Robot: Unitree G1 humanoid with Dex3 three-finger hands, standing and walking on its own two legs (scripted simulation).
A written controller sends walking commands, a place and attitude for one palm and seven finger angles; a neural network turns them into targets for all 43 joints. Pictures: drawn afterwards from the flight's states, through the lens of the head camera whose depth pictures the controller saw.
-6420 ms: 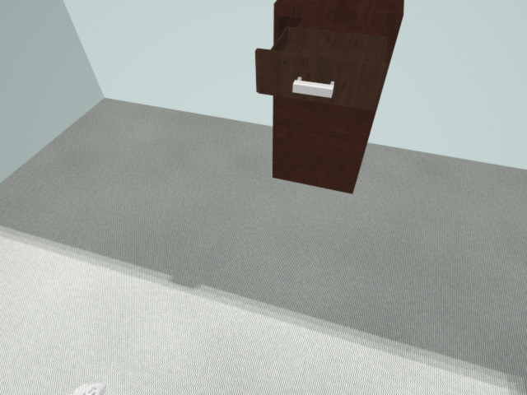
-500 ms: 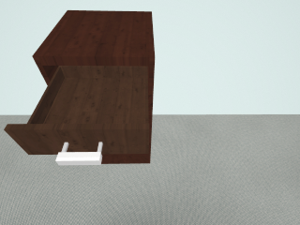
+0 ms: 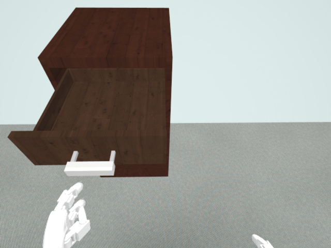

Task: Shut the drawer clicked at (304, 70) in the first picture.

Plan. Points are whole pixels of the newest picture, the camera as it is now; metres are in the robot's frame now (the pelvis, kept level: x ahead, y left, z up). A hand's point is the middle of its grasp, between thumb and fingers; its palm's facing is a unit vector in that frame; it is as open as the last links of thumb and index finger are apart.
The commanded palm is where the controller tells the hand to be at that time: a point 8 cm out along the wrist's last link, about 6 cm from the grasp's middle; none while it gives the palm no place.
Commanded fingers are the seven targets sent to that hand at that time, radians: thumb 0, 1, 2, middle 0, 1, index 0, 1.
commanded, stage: raise the hand and make a fist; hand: left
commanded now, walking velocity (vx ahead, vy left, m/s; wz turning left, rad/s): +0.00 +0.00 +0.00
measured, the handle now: (92, 161) +0.34 +0.21 +0.01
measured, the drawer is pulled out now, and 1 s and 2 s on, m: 0.30 0.29 0.29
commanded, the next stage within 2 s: bring the fist close to the handle in 1.72 s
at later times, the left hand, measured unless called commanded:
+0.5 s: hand (98, 230) +0.17 +0.15 +0.02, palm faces +0.01 -1.00 -0.06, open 4.6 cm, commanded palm +0.12 +0.22 +0.02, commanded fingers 0.00 0.90 0.90 -0.90 -1.06 -0.90 -1.06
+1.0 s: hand (86, 232) +0.15 +0.15 +0.06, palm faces +0.04 -1.00 -0.04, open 3.1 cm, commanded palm +0.11 +0.21 +0.08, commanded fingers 0.00 0.90 0.90 -1.40 -1.60 -1.40 -1.60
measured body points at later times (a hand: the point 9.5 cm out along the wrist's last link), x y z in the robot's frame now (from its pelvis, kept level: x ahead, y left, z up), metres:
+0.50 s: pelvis -0.02 -0.05 -0.05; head +0.00 -0.05 +0.40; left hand +0.16 +0.20 +0.02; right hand +0.16 -0.26 -0.13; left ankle +0.07 +0.10 -0.72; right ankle -0.05 -0.13 -0.72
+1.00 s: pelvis -0.01 -0.01 -0.03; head +0.00 -0.02 +0.42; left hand +0.14 +0.21 +0.07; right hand +0.21 -0.23 -0.08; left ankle +0.07 +0.10 -0.72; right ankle -0.05 -0.12 -0.72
